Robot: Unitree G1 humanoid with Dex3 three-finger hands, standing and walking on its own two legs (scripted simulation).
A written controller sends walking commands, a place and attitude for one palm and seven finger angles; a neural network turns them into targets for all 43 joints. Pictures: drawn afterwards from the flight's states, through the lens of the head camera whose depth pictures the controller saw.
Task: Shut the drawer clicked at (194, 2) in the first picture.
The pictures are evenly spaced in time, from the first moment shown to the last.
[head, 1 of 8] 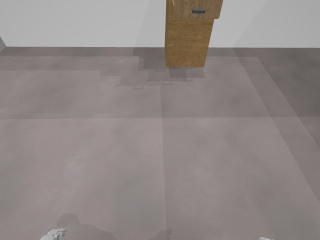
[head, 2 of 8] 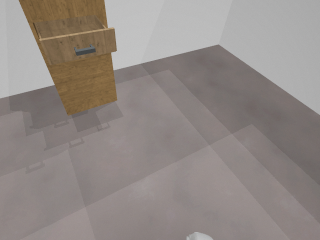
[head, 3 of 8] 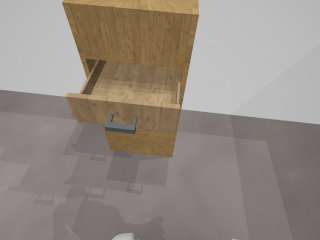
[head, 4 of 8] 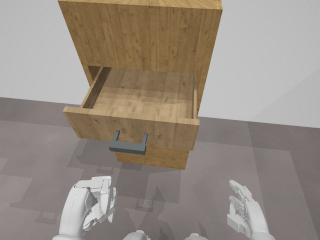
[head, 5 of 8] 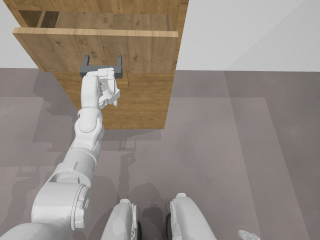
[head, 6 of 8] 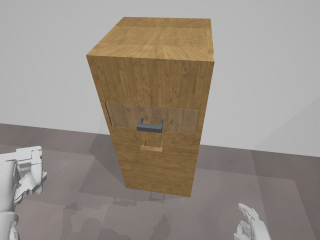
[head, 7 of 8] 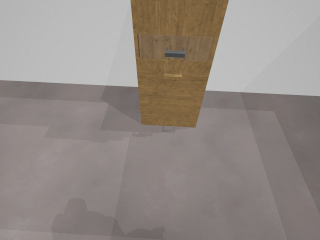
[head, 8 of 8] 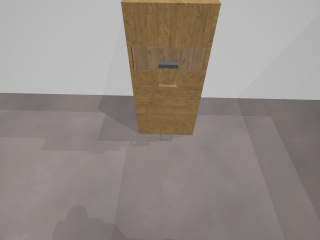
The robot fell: no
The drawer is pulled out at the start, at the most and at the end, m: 0.21 0.21 0.00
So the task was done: yes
